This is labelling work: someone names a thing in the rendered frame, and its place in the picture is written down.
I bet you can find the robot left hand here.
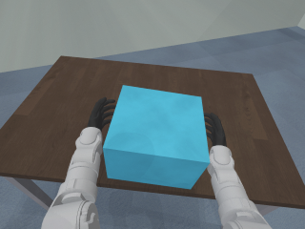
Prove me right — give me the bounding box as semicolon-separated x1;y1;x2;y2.
87;96;116;132

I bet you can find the table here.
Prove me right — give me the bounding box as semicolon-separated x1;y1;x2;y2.
0;55;305;229

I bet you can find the robot left upper arm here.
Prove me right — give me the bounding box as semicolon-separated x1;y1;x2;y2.
42;200;100;229

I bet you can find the robot right upper arm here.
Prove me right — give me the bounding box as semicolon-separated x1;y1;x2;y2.
223;219;272;229

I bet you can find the robot right hand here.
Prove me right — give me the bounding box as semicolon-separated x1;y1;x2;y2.
203;113;227;147

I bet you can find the left robot forearm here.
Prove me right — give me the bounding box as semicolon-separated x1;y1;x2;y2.
41;127;103;229

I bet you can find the carton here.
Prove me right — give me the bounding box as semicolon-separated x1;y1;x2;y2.
103;85;211;190

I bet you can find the right robot forearm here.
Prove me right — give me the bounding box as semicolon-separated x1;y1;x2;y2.
207;145;272;228

